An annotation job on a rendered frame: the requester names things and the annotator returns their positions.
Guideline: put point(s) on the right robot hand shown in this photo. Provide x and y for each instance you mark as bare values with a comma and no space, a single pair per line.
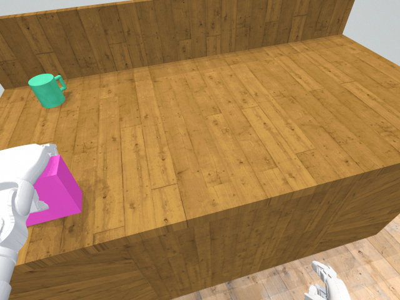
335,288

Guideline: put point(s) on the left robot hand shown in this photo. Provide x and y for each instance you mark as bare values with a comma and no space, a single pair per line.
27,162

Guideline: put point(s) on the robot left forearm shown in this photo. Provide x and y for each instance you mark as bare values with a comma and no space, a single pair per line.
16,196

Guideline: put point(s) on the sponge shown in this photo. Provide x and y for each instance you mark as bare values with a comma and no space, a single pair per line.
59,190

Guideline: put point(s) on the table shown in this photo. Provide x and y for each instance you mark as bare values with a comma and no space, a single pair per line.
211,140

